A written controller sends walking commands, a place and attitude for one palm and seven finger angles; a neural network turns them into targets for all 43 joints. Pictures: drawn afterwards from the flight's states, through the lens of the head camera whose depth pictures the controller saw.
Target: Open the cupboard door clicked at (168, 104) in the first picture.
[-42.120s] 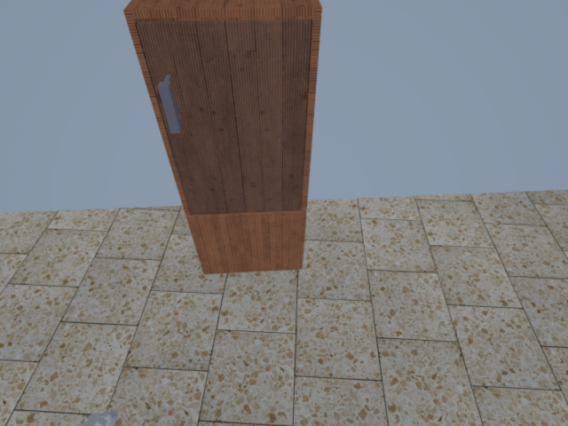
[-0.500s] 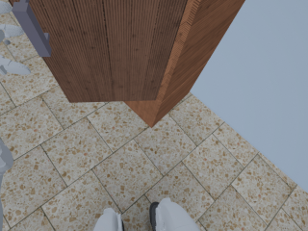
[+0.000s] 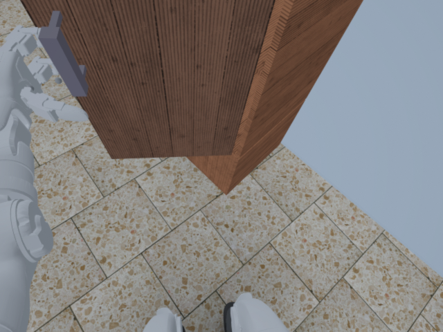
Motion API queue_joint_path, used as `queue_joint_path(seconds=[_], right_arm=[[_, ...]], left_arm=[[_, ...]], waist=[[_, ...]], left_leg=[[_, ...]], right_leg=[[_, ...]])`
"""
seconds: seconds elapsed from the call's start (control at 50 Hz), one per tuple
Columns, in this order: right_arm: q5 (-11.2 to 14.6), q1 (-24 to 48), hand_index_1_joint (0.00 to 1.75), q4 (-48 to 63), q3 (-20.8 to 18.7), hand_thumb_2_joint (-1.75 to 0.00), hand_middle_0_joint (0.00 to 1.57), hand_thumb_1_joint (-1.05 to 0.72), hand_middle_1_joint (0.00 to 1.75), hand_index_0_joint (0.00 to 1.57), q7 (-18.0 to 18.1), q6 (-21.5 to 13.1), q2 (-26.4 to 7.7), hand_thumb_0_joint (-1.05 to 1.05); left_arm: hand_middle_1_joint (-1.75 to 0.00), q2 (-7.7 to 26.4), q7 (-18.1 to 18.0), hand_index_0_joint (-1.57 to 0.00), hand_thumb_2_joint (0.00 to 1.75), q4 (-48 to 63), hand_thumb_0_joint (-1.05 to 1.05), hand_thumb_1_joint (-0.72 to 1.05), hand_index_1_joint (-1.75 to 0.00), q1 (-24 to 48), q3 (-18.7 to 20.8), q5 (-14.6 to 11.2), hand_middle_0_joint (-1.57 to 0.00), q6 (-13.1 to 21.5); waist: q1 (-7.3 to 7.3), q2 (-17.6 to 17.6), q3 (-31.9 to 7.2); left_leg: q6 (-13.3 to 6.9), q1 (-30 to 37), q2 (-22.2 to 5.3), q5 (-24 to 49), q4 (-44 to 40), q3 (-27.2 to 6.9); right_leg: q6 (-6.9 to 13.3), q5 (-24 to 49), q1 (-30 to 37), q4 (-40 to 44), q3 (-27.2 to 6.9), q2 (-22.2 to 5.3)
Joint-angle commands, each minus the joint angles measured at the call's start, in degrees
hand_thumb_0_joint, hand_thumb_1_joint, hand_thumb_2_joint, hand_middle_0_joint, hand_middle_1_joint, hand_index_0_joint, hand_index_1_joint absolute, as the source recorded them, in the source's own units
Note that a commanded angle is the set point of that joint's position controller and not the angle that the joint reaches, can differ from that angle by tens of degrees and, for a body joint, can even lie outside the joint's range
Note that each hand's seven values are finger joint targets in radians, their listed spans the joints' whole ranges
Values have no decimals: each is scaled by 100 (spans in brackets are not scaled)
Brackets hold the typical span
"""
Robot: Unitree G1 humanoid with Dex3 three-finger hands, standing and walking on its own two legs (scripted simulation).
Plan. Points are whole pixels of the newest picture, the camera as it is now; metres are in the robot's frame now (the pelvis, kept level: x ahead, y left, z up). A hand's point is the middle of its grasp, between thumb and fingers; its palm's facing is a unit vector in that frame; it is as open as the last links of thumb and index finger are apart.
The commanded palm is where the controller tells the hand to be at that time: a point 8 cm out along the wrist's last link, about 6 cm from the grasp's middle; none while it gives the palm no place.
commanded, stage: slide the fingers in behind the handle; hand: left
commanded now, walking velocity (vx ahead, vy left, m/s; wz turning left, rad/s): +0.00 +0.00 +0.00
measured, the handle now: (68, 56) +0.57 +0.21 +0.10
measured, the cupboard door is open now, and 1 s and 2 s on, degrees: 50 50 51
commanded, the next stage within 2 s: close the thumb around the handle in 0.96 s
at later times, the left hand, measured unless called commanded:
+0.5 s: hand (81, 79) +0.52 +0.18 +0.10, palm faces -0.02 -1.00 -0.02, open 14.0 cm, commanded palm +0.50 +0.22 +0.09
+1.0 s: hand (80, 79) +0.52 +0.18 +0.10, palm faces -0.03 -1.00 -0.01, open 13.9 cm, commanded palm +0.50 +0.23 +0.09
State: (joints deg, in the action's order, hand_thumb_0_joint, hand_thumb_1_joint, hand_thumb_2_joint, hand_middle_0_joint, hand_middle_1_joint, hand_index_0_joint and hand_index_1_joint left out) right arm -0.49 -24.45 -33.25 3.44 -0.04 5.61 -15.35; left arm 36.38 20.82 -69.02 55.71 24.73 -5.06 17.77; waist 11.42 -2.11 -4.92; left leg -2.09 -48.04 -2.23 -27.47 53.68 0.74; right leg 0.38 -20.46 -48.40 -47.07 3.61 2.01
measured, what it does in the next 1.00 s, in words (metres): stands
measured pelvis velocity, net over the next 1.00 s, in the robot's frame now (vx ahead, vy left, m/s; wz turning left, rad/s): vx -0.01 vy -0.01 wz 0.01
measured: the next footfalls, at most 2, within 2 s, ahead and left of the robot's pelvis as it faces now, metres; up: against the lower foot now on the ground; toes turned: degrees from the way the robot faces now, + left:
none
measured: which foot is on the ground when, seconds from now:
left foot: down 0.00-1.00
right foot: down 0.00-1.00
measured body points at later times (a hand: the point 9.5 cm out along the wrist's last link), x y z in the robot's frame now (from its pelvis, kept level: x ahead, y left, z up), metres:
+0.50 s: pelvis -0.01 -0.01 +0.00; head +0.13 +0.01 +0.43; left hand +0.52 +0.24 +0.10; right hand -0.03 -0.27 -0.10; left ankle -0.03 +0.09 -0.69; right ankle +0.01 -0.12 -0.69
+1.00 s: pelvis -0.01 -0.01 +0.00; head +0.13 +0.01 +0.43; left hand +0.52 +0.24 +0.10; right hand -0.02 -0.28 -0.11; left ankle -0.03 +0.09 -0.69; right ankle +0.01 -0.12 -0.69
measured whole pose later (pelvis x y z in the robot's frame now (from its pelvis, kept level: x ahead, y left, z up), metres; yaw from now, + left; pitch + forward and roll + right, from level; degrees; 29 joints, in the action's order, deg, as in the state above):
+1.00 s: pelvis -0.01 -0.01 +0.00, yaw +1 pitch +22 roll -3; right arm -0.7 -24.3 -35.0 2.6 0.0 3.0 -16.1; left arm 33.3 17.1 -71.1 59.0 22.5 -4.6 19.5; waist 11.7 -1.6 -4.6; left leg -1.5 -49.0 -2.0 -26.7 54.0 0.3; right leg 1.0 -20.5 -49.6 -48.4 4.0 1.8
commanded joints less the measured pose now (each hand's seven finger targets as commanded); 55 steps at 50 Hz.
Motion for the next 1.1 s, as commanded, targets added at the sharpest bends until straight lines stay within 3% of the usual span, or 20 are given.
queue_joint_path(seconds=[0.0, 0.08, 0.12, 0.16, 0.22, 0.34, 0.42, 0.48, 0.54, 0.58, 0.64, 0.68, 0.7, 0.76, 0.82, 0.9, 0.94, 0.98, 1.0, 1.08], right_arm=[[6, -1159, 30, 137, -440, -90, 20, -90, 30, 20, 100, -60, -1170, 0], [6, -1156, 30, 92, -445, -90, 20, -90, 30, 20, 97, -98, -1122, 0], [5, -1164, 30, 65, -443, -90, 20, -90, 30, 20, 98, -95, -1135, 0], [-5, -1194, 30, 88, -457, -90, 20, -90, 30, 20, 89, -116, -1126, 0], [-6, -1189, 30, 69, -462, -90, 20, -90, 30, 20, 91, -126, -1134, 0], [-8, -1177, 30, 79, -457, -90, 20, -90, 30, 20, 70, -181, -1109, 0], [-17, -1180, 30, 105, -469, -90, 20, -90, 30, 20, 54, -196, -1093, 0], [-17, -1155, 30, 107, -499, -90, 20, -90, 30, 20, 16, -222, -1054, 0], [-12, -1157, 30, 55, -505, -90, 20, -90, 30, 20, 7, -228, -1076, 0], [-3, -1156, 30, 24, -509, -90, 20, -90, 30, 20, 35, -239, -1102, 0], [6, -1143, 30, -11, -479, -90, 20, -90, 30, 20, 39, -261, -1070, 0], [-14, -1175, 30, -29, -490, -90, 20, -90, 30, 20, 48, -285, -1086, 0], [-1, -1172, 30, -40, -469, -90, 20, -90, 30, 20, 61, -281, -1096, 0], [-18, -1171, 30, -20, -465, -90, 20, -90, 30, 20, 53, -323, -1064, 0], [-15, -1199, 30, -30, -467, -90, 20, -90, 30, 20, 68, -304, -1110, 0], [-8, -1175, 30, -34, -455, -90, 20, -90, 30, 20, 69, -306, -1100, 0], [-4, -1183, 30, -2, -453, -90, 20, -90, 30, 20, 75, -297, -1116, 0], [-13, -1186, 30, 0, -454, -90, 20, -90, 30, 20, 66, -301, -1100, 0], [-18, -1212, 30, -18, -456, -90, 20, -90, 30, 20, 71, -291, -1115, 0], [-24, -1219, 30, 39, -474, -90, 20, -90, 30, 20, 54, -278, -1113, 0]], left_arm=[[-120, 1754, 8, -30, 30, 1231, 0, -50, -120, 2635, 334, -143, -30, 486], [-120, 1309, 10, -30, 30, 1299, 0, -50, -120, 2755, -18, -117, -30, 483], [-120, 1273, -34, -30, 30, 1134, 0, -50, -120, 2669, -37, -102, -30, 420], [-120, 1165, -82, -30, 30, 1298, 0, -50, -120, 2806, -74, -141, -30, 432], [-120, 1324, -184, -30, 30, 1180, 0, -50, -120, 2686, 91, -108, -30, 419], [-120, 1279, -369, -30, 30, 1191, 0, -50, -120, 2804, 31, -15, -30, 468], [-120, 1306, -409, -30, 30, 1302, 0, -50, -120, 2745, 82, 15, -30, 534], [-120, 843, -409, -30, 30, 1491, 0, -50, -120, 2650, -188, -40, -30, 587], [-120, 730, -412, -30, 30, 1398, 0, -50, -120, 2764, -270, -102, -30, 552], [-120, 959, -416, -30, 30, 1334, 0, -50, -120, 2817, -122, -75, -30, 575], [-120, 754, -418, -30, 30, 1139, 0, -50, -120, 2857, -324, -28, -30, 533], [-120, 898, -420, -30, 30, 1132, 0, -50, -120, 2861, -160, -48, -30, 567], [-120, 1027, -422, -30, 30, 985, 0, -50, -120, 2803, -116, -13, -30, 545], [-120, 698, -397, -30, 30, 1150, 0, -50, -120, 3019, -356, -58, -30, 574], [-120, 1085, -408, -30, 30, 1061, 0, -50, -120, 2963, -72, -45, -30, 539], [-120, 990, -366, -30, 30, 866, 0, -50, -120, 2897, -154, -18, -30, 488], [-120, 1079, -366, -30, 30, 972, 0, -50, -120, 3008, -147, -8, -30, 461], [-120, 998, -357, -30, 30, 1014, 0, -50, -120, 2961, -178, -7, -30, 480], [-120, 1090, -369, -30, 30, 921, 0, -50, -120, 2882, -81, -7, -30, 454], [-121, 1031, -352, -31, 35, 1143, 0, -39, -121, 2806, -75, -65, -31, 479]], waist=[[10, -721, -2817], [51, -988, -2884], [68, -896, -2675], [88, -890, -2814], [43, -680, -2797], [72, -538, -2674], [-10, -743, -2912], [1, -912, -3072], [99, -566, -2748], [88, -557, -2790], [137, -606, -2512], [102, -631, -2686], [96, -575, -2543], [161, -722, -2636], [129, -531, -2762], [135, -580, -2592], [157, -592, -2651], [107, -864, -2834], [116, -675, -2751], [69, -782, -2961]], left_leg=[[67, 1823, 38, 3130, -401, -396], [88, 2040, 40, 3208, -408, -425], [81, 1933, 37, 3089, -413, -424], [74, 2010, 52, 3160, -429, -440], [58, 1828, 56, 2932, -441, -413], [10, 1520, 98, 2592, -479, -330], [34, 1634, 108, 2780, -471, -321], [67, 2001, 84, 3080, -442, -337], [29, 1760, 93, 2722, -490, -315], [17, 1658, 107, 2612, -481, -298], [16, 1555, 127, 2469, -512, -315], [20, 1665, 124, 2583, -465, -322], [24, 1560, 113, 2554, -478, -337], [26, 1718, 123, 2647, -456, -356], [15, 1548, 120, 2647, -437, -342], [20, 1463, 124, 2548, -426, -335], [10, 1481, 125, 2504, -446, -339], [47, 1705, 117, 2731, -405, -362], [39, 1663, 95, 2729, -399, -372], [62, 1834, 85, 3001, -398, -377]], right_leg=[[93, 2270, 1446, 182, -189, 145], [96, 2175, 1235, 181, -163, 130], [91, 2072, 1146, 204, -152, 131], [107, 2143, 1231, 199, -140, 142], [89, 2090, 1324, 209, -159, 127], [72, 2066, 1533, 247, -234, 110], [92, 2253, 1652, 184, -246, 103], [94, 2318, 1475, 185, -207, 119], [68, 2188, 1507, 274, -227, 127], [72, 2173, 1572, 269, -263, 114], [77, 2007, 1431, 279, -247, 101], [84, 2069, 1442, 252, -252, 102], [90, 2035, 1418, 239, -247, 98], [104, 2056, 1327, 216, -219, 95], [75, 2173, 1522, 200, -266, 90], [78, 2074, 1404, 199, -246, 82], [68, 2029, 1420, 216, -261, 83], [96, 2070, 1307, 168, -230, 88], [86, 2062, 1289, 172, -207, 94], [93, 2246, 1360, 154, -199, 109]])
